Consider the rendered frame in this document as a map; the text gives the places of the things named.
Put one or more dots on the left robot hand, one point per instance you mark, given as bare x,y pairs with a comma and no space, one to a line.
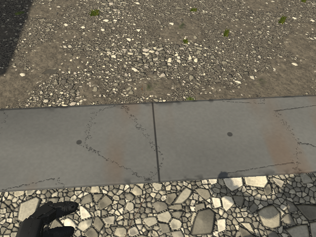
33,226

